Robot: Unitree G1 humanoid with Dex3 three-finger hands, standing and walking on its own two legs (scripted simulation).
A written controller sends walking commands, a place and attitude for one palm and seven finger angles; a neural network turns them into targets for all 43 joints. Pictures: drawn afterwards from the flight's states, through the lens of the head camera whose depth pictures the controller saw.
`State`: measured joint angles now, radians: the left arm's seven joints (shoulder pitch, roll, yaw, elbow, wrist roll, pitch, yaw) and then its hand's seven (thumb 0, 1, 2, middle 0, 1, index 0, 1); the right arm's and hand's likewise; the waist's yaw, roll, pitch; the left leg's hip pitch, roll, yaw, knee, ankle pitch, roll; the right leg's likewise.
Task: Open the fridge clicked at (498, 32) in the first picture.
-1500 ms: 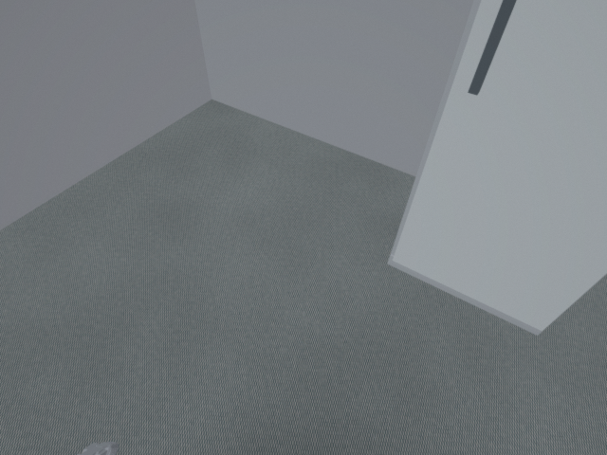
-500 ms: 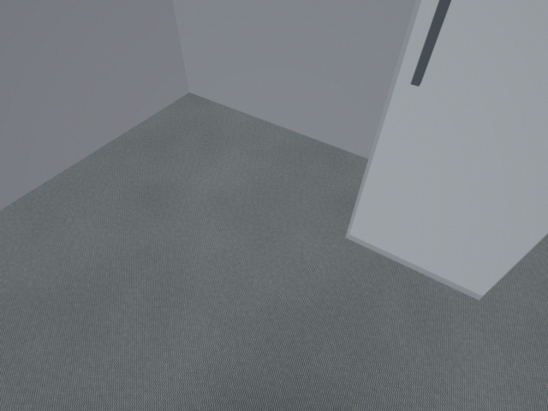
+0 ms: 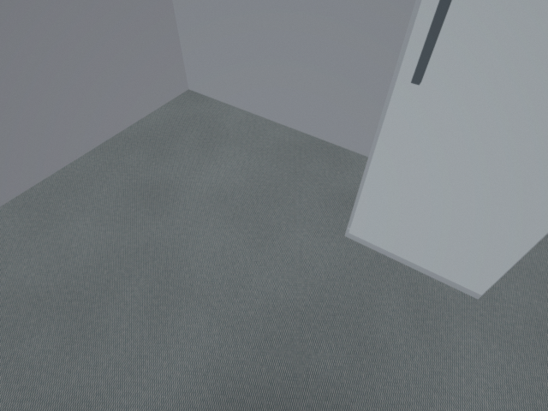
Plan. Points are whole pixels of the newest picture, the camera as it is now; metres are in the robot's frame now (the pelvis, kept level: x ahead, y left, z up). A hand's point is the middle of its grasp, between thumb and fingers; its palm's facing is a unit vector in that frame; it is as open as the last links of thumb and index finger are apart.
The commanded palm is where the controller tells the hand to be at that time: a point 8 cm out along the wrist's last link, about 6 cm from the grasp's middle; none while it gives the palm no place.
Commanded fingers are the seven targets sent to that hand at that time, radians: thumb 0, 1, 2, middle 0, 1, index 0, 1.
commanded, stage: walk to a spot facing it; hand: left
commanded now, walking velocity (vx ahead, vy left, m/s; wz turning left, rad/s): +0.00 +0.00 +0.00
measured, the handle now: (437, 25) +0.90 -0.33 +0.19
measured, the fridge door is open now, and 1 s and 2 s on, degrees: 0 0 0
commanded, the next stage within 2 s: turn to face it in 0.32 s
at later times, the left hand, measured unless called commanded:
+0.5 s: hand out of the picture +0.10 +0.17 -0.18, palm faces -0.11 -0.97 -0.22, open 7.4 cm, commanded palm none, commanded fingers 0.00 0.90 0.90 -0.20 -0.30 -0.20 -0.30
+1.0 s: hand (187, 324) +0.31 +0.19 -0.18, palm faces -0.34 -0.91 -0.23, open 7.4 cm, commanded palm none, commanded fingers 0.00 0.90 0.90 -0.20 -0.30 -0.20 -0.30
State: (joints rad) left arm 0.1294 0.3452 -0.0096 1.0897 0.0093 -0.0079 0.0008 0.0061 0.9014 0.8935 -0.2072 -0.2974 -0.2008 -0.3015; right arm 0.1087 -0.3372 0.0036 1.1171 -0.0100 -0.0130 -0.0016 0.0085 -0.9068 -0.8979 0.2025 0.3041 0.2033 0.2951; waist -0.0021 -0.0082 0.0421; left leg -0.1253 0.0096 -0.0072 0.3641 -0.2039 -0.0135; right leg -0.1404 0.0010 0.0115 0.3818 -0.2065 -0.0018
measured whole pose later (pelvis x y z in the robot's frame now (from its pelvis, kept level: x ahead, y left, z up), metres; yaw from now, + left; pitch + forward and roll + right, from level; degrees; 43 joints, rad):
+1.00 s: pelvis +0.14 +0.02 -0.01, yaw -24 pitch +0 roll -2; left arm 0.19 0.27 0.09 0.93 0.02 0.05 0.00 0.01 0.91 0.89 -0.20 -0.30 -0.19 -0.30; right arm 0.17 -0.15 -0.02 0.94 -0.03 -0.01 -0.03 0.01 -0.91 -0.90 0.20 0.30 0.20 0.30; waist 0.01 -0.03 0.07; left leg -0.29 0.08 0.15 0.52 -0.23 0.03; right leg -0.42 -0.02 -0.03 1.02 -0.48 0.04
